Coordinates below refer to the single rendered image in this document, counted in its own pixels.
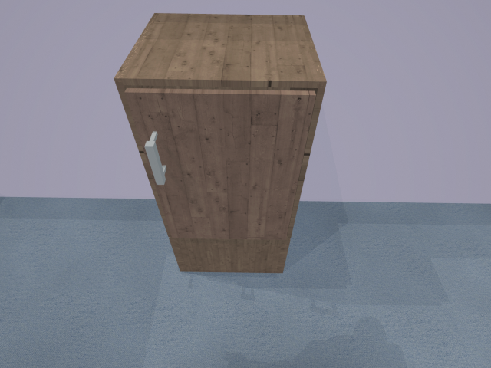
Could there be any handle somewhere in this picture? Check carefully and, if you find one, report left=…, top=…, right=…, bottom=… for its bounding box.
left=145, top=131, right=166, bottom=185

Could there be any cupboard door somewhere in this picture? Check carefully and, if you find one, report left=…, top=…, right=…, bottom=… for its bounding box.
left=124, top=88, right=316, bottom=240

